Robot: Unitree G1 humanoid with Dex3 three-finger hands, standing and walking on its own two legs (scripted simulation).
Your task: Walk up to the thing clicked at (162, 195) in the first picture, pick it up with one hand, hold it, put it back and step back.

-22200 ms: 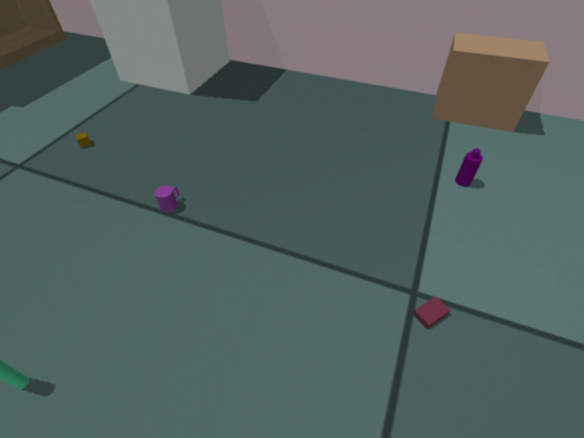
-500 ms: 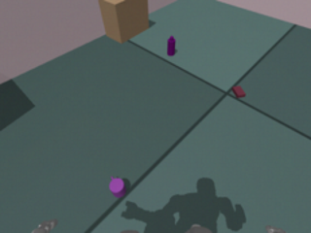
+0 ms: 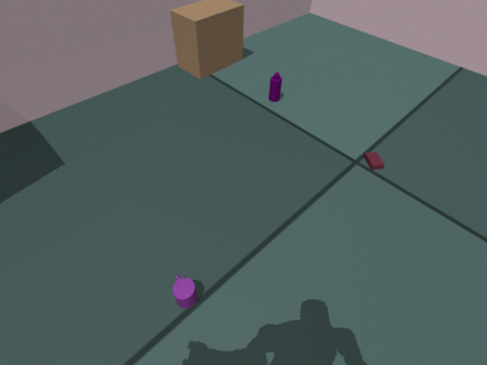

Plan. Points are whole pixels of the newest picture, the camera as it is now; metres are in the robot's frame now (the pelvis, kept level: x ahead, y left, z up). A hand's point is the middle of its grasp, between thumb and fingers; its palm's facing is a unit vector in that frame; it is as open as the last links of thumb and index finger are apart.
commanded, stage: stand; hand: left
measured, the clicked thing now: (183, 289) +0.51 +0.27 -0.71
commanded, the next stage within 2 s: none
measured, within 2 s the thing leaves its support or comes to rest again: neither
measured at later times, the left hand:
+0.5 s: hand out of the picture +0.08 +0.24 -0.13, palm faces +0.00 -0.93 -0.36, open 7.3 cm
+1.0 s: hand out of the picture +0.08 +0.24 -0.13, palm faces -0.01 -0.94 -0.35, open 7.3 cm
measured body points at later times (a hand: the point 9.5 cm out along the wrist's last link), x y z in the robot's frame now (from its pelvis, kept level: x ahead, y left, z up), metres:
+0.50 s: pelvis +0.00 -0.01 +0.02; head -0.01 -0.02 +0.47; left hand +0.08 +0.29 -0.10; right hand +0.08 -0.31 -0.12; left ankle -0.03 +0.12 -0.72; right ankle +0.06 -0.13 -0.72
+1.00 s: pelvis +0.00 -0.02 +0.02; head +0.01 -0.03 +0.47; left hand +0.08 +0.28 -0.11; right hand +0.07 -0.32 -0.12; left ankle -0.03 +0.12 -0.72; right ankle +0.06 -0.13 -0.72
